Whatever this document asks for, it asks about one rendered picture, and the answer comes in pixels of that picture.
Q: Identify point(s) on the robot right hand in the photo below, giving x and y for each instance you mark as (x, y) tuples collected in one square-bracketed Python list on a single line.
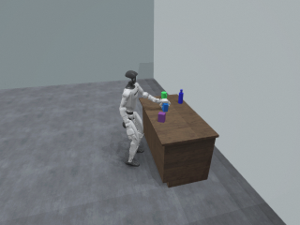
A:
[(130, 132)]

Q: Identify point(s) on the robot right forearm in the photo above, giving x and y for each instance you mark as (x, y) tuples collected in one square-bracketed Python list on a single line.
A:
[(125, 118)]

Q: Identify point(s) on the robot left forearm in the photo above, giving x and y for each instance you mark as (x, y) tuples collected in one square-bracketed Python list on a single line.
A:
[(156, 100)]

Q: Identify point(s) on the sponge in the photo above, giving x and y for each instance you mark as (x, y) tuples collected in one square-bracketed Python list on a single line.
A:
[(165, 107)]

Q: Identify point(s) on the robot left hand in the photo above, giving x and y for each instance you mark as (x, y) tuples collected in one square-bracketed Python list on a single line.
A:
[(164, 100)]

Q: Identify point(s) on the robot head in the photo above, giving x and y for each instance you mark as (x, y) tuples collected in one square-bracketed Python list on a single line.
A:
[(132, 75)]

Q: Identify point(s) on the robot left upper arm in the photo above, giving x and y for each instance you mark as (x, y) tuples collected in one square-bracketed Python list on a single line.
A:
[(140, 91)]

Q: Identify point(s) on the robot right upper arm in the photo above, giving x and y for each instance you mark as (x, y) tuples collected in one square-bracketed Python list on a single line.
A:
[(124, 101)]

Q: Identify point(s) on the robot right foot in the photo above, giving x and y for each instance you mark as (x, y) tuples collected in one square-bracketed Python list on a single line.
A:
[(133, 163)]

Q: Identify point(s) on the table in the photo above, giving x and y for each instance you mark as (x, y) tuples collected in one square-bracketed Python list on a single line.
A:
[(182, 147)]

